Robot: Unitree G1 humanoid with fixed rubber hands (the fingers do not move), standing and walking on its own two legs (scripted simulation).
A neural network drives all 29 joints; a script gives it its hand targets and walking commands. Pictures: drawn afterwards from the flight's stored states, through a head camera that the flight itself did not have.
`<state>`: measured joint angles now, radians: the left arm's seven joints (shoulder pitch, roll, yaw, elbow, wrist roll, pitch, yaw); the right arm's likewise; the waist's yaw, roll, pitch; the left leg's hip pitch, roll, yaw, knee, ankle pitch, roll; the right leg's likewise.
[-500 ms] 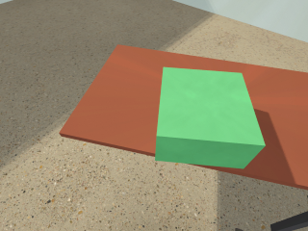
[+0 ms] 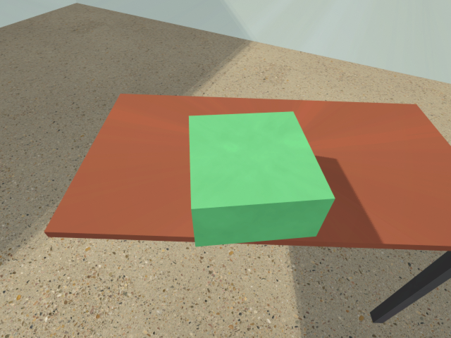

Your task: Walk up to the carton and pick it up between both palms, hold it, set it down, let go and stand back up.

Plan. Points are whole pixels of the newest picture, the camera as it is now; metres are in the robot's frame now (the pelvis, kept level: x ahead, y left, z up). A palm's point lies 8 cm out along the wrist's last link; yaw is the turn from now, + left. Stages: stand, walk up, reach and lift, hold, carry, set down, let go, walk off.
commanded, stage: walk up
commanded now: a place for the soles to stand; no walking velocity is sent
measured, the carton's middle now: (248, 172) +0.50 -0.04 -0.01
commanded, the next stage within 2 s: reach and lift in 1.74 s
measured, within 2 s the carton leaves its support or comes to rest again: neither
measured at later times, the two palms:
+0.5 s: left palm out of the picture +0.06 +0.26 -0.13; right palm out of the picture +0.05 -0.26 -0.14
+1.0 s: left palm out of the picture +0.08 +0.22 -0.13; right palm out of the picture -0.02 -0.27 -0.13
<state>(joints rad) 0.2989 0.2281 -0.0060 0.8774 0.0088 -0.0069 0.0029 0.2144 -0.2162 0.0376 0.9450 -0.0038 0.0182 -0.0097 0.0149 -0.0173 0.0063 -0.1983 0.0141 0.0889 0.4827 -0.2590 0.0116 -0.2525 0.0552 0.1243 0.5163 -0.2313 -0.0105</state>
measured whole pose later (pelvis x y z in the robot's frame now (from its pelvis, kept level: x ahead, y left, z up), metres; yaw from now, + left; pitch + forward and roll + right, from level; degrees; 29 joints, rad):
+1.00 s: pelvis -0.01 -0.01 +0.00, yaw -9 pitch -1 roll +1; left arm 0.23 0.24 -0.02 0.96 0.02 0.03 0.02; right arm 0.29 -0.23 0.02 0.99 0.00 0.01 -0.03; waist 0.00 -0.02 0.01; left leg -0.15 -0.01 0.01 0.46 -0.28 0.01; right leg -0.27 0.12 0.16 0.47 -0.17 -0.03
